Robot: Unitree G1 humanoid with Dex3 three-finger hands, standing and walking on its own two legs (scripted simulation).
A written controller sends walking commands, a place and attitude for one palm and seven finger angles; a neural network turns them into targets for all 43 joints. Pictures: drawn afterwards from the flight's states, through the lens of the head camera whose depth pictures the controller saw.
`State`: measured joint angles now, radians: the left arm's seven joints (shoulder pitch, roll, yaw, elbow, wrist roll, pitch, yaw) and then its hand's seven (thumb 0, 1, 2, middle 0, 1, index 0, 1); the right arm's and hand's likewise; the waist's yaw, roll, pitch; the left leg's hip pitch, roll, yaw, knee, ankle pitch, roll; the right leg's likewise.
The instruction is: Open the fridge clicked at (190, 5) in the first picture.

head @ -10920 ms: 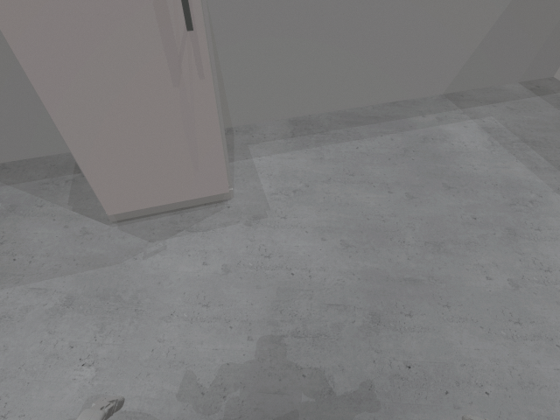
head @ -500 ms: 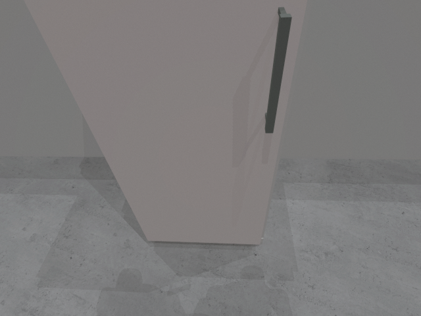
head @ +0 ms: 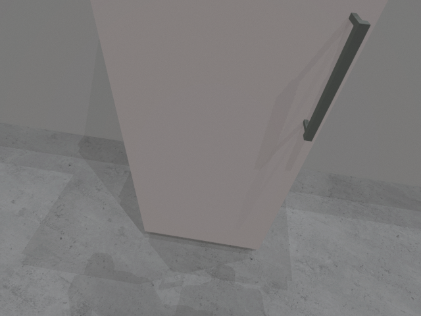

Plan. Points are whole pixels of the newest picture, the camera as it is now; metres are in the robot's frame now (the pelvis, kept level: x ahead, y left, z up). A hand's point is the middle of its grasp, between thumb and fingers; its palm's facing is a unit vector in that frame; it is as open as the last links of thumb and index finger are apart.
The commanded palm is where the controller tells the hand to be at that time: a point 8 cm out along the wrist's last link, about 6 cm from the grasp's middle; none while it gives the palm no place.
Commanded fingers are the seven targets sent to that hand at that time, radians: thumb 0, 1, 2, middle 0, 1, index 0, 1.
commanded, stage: come to a stop and stand still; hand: right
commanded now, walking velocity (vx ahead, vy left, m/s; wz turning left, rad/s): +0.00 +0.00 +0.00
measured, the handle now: (328, 85) +0.53 -0.18 +0.21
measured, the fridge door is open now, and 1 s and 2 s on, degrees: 0 0 0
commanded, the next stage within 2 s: look again from close up in 0.28 s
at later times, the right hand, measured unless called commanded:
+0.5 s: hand out of the picture -0.01 -0.17 -0.17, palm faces +0.03 +0.98 -0.20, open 7.4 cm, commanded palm none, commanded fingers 0.00 -0.90 -0.90 0.20 0.30 0.20 0.30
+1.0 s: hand out of the picture +0.01 -0.21 -0.16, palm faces +0.02 +0.97 -0.24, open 7.4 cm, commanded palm none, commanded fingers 0.00 -0.90 -0.90 0.20 0.30 0.20 0.30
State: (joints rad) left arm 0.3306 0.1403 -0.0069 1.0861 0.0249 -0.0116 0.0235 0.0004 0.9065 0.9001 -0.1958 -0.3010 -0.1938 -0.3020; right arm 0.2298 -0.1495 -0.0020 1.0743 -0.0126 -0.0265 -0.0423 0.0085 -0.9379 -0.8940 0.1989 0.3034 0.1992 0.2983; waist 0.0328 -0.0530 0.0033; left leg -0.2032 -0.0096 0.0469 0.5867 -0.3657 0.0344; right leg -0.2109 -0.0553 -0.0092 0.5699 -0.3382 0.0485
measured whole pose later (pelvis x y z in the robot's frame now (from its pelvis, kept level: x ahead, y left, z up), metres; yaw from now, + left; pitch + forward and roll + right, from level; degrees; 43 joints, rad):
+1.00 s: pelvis -0.01 -0.01 +0.01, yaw +0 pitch -1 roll -1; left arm 0.24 0.17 -0.01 1.13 0.02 -0.01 0.02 0.00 0.90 0.90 -0.20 -0.30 -0.20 -0.30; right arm 0.24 -0.21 -0.01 1.09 -0.02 -0.01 -0.02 0.00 -0.90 -0.89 0.20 0.30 0.20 0.30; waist 0.00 0.00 0.04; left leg -0.17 0.02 0.04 0.48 -0.29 0.01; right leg -0.18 -0.03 -0.02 0.45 -0.25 0.03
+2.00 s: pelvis +0.06 +0.01 +0.00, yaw -1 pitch +1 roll +0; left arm 0.44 0.09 -0.01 1.16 0.04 -0.04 0.04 0.00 0.90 0.90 -0.20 -0.30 -0.20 -0.30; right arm 0.20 -0.18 -0.05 1.04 -0.02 0.00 0.00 0.01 -0.93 -0.89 0.20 0.30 0.20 0.30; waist 0.05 -0.01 0.10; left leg -0.43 0.04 0.09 0.77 -0.38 0.02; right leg -0.11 -0.06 0.00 0.46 -0.37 0.05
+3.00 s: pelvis +0.05 +0.04 +0.00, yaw -2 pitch -1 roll +0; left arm 0.32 0.16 0.01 1.07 0.02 0.00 0.02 0.00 0.91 0.90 -0.20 -0.30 -0.19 -0.30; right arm 0.29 -0.13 0.01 1.10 -0.02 -0.03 -0.05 0.02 -0.93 -0.89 0.20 0.30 0.20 0.30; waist 0.05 -0.06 0.04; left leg -0.23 -0.04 0.04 0.55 -0.31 0.06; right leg -0.22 -0.06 -0.02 0.55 -0.31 0.04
